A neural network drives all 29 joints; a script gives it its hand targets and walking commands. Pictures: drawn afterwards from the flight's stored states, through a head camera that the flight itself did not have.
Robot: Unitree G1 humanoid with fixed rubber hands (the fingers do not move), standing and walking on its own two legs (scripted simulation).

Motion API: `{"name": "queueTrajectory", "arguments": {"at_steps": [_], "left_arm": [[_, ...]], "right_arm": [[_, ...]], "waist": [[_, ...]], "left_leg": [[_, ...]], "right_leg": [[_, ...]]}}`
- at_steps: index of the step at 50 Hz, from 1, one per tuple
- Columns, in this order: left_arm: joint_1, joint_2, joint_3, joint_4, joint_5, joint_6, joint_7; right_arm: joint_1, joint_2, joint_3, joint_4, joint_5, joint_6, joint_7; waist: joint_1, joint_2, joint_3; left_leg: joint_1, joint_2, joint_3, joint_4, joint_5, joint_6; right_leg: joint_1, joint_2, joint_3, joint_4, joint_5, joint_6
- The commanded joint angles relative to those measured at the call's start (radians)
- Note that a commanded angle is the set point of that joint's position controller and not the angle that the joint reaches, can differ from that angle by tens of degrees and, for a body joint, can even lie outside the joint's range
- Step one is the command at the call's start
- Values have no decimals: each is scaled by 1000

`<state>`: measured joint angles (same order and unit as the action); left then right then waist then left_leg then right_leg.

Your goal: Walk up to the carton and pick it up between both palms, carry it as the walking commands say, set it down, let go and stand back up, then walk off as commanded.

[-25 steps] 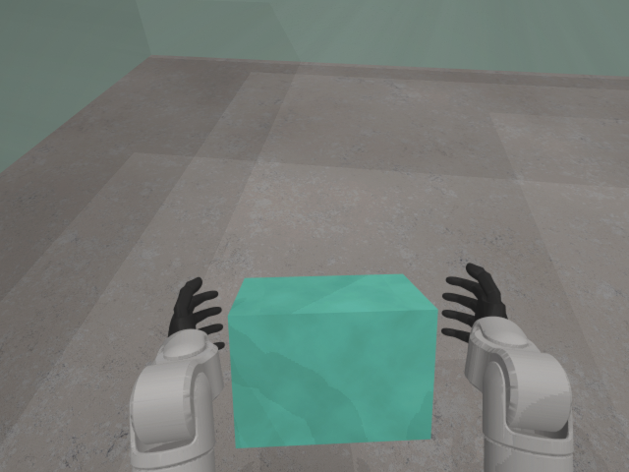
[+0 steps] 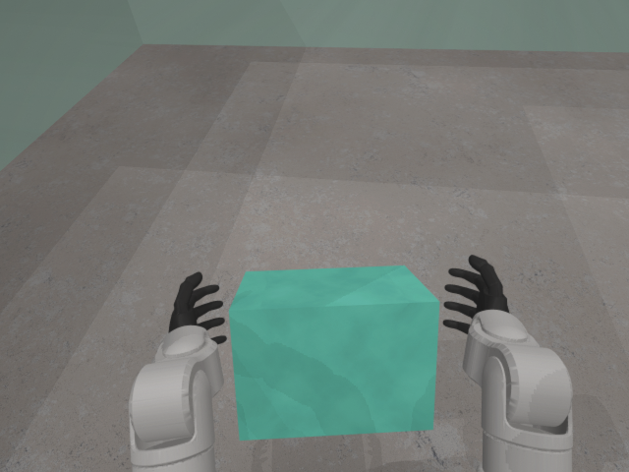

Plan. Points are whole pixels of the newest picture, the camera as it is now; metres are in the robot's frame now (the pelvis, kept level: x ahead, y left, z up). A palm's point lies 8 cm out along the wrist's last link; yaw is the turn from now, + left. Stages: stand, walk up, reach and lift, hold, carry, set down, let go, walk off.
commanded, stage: carry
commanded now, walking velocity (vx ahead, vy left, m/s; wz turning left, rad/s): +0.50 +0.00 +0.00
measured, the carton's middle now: (331, 343) +0.34 +0.00 -0.06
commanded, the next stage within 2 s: none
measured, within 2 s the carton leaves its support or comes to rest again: neither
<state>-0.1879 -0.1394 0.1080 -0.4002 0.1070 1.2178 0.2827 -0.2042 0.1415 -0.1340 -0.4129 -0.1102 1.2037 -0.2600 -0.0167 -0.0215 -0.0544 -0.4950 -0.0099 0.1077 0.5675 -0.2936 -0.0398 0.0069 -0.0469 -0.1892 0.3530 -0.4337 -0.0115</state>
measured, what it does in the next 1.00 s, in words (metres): walks ahead: left foot, then right foot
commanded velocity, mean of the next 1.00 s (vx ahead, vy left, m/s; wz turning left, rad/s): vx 0.47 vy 0.00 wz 0.00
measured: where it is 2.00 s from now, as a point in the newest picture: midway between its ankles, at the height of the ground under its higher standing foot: (359, 294)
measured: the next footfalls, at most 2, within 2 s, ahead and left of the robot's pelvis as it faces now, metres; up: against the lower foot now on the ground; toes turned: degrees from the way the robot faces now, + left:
left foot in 0.02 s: +0.16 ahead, +0.10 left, +0.00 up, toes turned +3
right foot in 0.36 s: +0.39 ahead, -0.17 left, +0.00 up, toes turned -13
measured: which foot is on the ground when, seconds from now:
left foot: up 0.00-0.00, down 0.02-0.38, up 0.40-0.78, down 0.80-1.00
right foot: down 0.00-0.06, up 0.08-0.34, down 0.36-0.84, up 0.86-1.00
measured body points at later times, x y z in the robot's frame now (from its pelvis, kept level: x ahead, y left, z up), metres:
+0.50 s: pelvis +0.33 -0.09 +0.01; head +0.35 -0.10 +0.46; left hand +0.62 +0.06 +0.09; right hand +0.61 -0.28 +0.09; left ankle +0.22 +0.04 -0.65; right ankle +0.35 -0.16 -0.73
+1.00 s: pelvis +0.66 -0.11 +0.02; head +0.69 -0.10 +0.46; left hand +0.96 +0.03 +0.09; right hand +0.93 -0.31 +0.10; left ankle +0.64 +0.02 -0.73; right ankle +0.63 -0.22 -0.68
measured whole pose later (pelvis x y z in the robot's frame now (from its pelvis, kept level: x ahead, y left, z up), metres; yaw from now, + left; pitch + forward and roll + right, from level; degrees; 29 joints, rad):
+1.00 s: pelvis +0.66 -0.11 +0.02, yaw -5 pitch +4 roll -1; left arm -0.20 -0.14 0.12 -0.38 0.12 1.24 0.27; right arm -0.21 0.14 -0.14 -0.36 -0.11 1.20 -0.26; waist -0.02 -0.01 -0.02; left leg -0.21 0.08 0.13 0.37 -0.21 0.00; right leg -0.47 -0.03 -0.08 0.88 -0.47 0.01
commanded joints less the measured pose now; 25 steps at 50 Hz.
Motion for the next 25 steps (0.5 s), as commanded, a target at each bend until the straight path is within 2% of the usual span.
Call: {"name": "queueTrajectory", "arguments": {"at_steps": [1,2,3,4,5,6,7,8,9,10,11,12,13,14,15,16,17,18,19,20,21,22,23,24,25], "left_arm": [[-530,-1015,-681,-156,-453,-34,-416],[-521,-1002,-687,-138,-459,-32,-411],[-490,-1013,-667,-96,-443,-28,-413],[-461,-1005,-639,-45,-424,-14,-411],[-481,-1036,-652,-60,-436,-21,-410],[-411,-1015,-638,-15,-417,-10,-415],[-412,-1015,-645,-18,-405,-10,-410],[-410,-1026,-641,16,-393,-7,-410],[-432,-1023,-669,-10,-406,-5,-403],[-449,-1022,-676,-34,-411,-19,-398],[-514,-1026,-707,-110,-440,-33,-400],[-483,-1032,-706,-71,-427,-28,-399],[-517,-1054,-716,-118,-453,-37,-400],[-498,-1038,-710,-107,-447,-28,-393],[-488,-1014,-704,-135,-442,-27,-391],[-467,-1008,-685,-99,-441,-20,-391],[-552,-998,-707,-142,-454,-22,-387],[-513,-975,-672,-116,-443,-15,-394],[-513,-980,-643,-69,-429,-9,-398],[-459,-1004,-626,-30,-426,-10,-398],[-455,-1044,-625,-30,-435,-14,-403],[-455,-1034,-615,-52,-427,-19,-405],[-392,-1052,-608,-13,-415,-19,-411],[-479,-1088,-643,-95,-448,-44,-413],[-438,-1060,-630,-79,-431,-43,-412]], "right_arm": [[-451,1094,739,-88,477,-29,368],[-409,1089,725,-71,466,-21,369],[-491,1094,755,-114,481,-18,366],[-468,1073,737,-59,457,-3,369],[-471,1100,734,-50,454,-6,371],[-401,1051,708,-10,430,1,377],[-394,1048,711,-4,432,4,386],[-436,1062,714,-4,441,-1,389],[-380,1026,668,13,416,4,391],[-378,1057,684,11,431,-3,389],[-385,1067,690,-21,437,-8,395],[-444,1034,701,-67,448,-19,391],[-449,1061,723,-78,456,-16,392],[-380,1034,705,-48,437,-5,392],[-364,1022,711,-47,430,0,390],[-428,1013,712,-63,434,4,384],[-429,1027,709,-62,427,12,381],[-415,1008,715,-27,429,18,383],[-484,1013,743,-33,427,24,375],[-450,1023,729,-24,424,16,373],[-458,1072,746,-41,439,8,370],[-460,1096,754,-23,449,13,373],[-465,1096,758,-45,450,2,368],[-483,1146,763,-73,459,-16,372],[-467,1126,758,-61,459,-18,378]], "waist": [[-47,273,-409],[-38,235,-353],[-28,117,-327],[-20,79,-251],[-11,62,-253],[-11,80,-235],[-8,145,-243],[-6,163,-274],[-5,258,-227],[-8,223,-254],[-10,269,-264],[1,294,-260],[13,255,-284],[16,189,-316],[32,128,-380],[59,-78,-412],[40,-243,-382],[29,-119,-386],[29,-158,-349],[33,-104,-356],[35,-105,-373],[40,-126,-387],[42,-136,-384],[42,-162,-393],[45,-180,-379]], "left_leg": [[976,405,-546,-156,961,354],[913,405,-515,-163,987,333],[782,420,-527,-198,753,325],[692,381,-475,-241,552,287],[680,330,-380,-265,483,231],[640,310,-284,-284,508,192],[642,300,-241,-306,464,177],[593,284,-178,-320,353,160],[562,261,-108,-333,379,131],[576,271,-113,-297,481,147],[569,269,-52,-295,466,142],[518,247,-29,-278,387,132],[455,235,30,-190,341,79],[413,176,74,-80,451,61],[287,138,109,75,456,33],[87,64,100,295,226,-2],[-172,-18,34,489,-203,5],[-155,27,-88,616,-210,17],[-145,33,-111,627,-155,20],[-147,48,-138,602,-95,24],[-181,83,-116,555,-77,16],[-147,107,-105,495,-70,9],[-155,107,-82,431,-54,-4],[-158,101,-64,383,-45,-8],[-161,87,-49,323,-60,-6]], "right_leg": [[-669,75,130,928,-105,62],[-681,48,186,976,-157,26],[-664,14,221,907,-131,11],[-683,-16,208,836,-130,-1],[-650,-32,180,645,-105,-2],[-599,-14,122,555,-77,8],[-581,1,102,451,-24,13],[-497,14,85,337,16,17],[-479,12,59,284,69,22],[-443,24,57,225,124,15],[-427,41,3,195,177,20],[-366,54,-19,139,218,18],[-254,50,-15,62,315,-2],[-121,57,-31,4,343,-6],[83,6,26,12,356,-19],[224,-196,305,-54,323,-65],[375,-386,604,-51,515,-184],[310,-400,589,-48,534,-206],[224,-362,556,-96,530,-188],[219,-331,472,-101,533,-153],[259,-325,407,-86,582,-140],[236,-309,348,-96,549,-115],[249,-288,315,-103,578,-107],[267,-270,271,-88,670,-122],[270,-267,258,-96,686,-134]]}}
